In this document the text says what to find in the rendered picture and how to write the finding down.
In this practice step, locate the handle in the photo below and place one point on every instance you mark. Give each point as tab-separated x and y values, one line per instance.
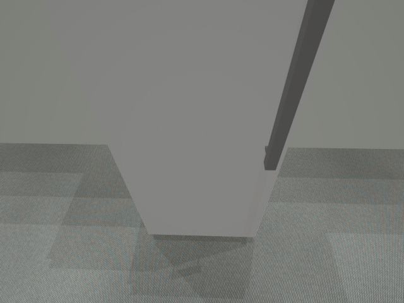
311	31

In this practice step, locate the fridge door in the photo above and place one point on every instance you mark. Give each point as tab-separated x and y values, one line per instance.
185	93

